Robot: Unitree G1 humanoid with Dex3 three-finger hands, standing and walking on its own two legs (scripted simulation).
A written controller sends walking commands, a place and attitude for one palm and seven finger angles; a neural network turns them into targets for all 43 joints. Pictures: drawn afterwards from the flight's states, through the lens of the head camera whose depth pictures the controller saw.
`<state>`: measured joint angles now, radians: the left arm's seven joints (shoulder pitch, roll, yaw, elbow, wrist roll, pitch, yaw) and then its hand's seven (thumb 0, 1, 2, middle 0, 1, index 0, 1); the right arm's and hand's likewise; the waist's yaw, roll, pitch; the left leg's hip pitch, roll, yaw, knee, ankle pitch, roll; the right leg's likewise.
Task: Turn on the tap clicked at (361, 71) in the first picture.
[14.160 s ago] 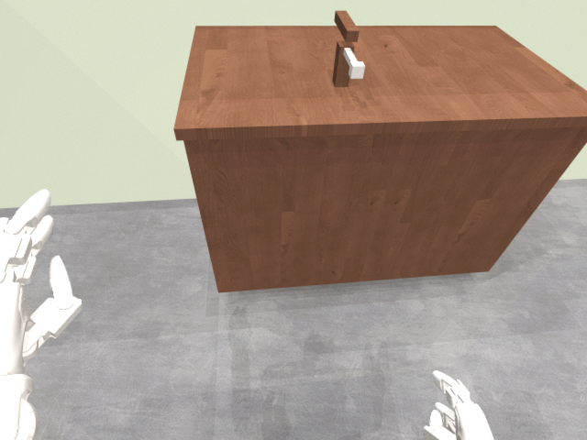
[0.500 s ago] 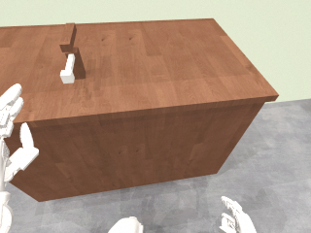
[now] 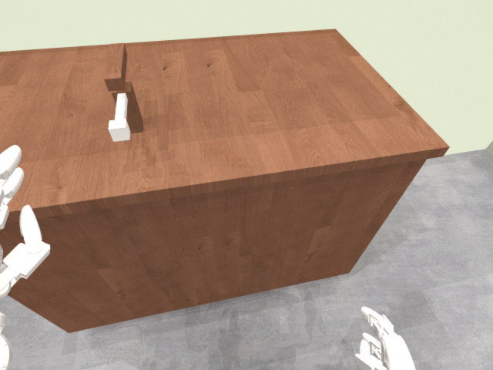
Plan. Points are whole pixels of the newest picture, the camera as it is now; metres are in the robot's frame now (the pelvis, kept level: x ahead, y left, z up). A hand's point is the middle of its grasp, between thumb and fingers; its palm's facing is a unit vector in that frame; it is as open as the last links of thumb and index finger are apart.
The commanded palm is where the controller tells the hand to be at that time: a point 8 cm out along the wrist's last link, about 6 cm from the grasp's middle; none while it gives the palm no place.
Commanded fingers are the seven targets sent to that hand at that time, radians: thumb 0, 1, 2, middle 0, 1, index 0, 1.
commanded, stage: come to a stop and stand still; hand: left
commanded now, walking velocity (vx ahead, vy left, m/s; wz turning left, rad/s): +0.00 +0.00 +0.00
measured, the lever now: (119, 130) +0.46 +0.27 +0.13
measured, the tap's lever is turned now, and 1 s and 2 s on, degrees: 0 0 0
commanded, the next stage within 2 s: look again from close up in 0.60 s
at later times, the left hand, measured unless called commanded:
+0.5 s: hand (50, 237) +0.23 +0.26 +0.16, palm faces +0.40 -0.83 -0.38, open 7.4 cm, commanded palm +0.17 +0.29 +0.17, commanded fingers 0.00 0.90 0.90 -0.20 -0.30 -0.20 -0.30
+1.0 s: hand (48, 244) +0.22 +0.26 +0.15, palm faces +0.41 -0.84 -0.36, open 7.4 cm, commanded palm +0.16 +0.29 +0.17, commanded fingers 0.00 0.90 0.90 -0.20 -0.30 -0.20 -0.30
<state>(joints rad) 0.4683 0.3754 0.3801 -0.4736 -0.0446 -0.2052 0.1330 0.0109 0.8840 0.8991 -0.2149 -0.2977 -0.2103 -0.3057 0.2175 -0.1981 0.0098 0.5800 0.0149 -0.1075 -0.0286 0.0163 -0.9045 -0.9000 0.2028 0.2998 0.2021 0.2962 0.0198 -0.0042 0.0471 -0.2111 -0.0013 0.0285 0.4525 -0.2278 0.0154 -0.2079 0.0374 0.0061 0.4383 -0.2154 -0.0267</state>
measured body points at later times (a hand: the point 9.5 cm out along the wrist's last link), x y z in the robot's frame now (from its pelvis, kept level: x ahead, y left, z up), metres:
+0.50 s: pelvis +0.02 +0.01 +0.00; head +0.04 +0.02 +0.45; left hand +0.20 +0.30 +0.18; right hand +0.19 -0.22 -0.08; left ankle +0.01 +0.11 -0.74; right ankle +0.01 -0.10 -0.74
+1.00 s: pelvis +0.01 +0.01 +0.00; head +0.03 +0.02 +0.45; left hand +0.19 +0.30 +0.17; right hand +0.18 -0.21 -0.08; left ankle +0.01 +0.11 -0.74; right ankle +0.01 -0.10 -0.74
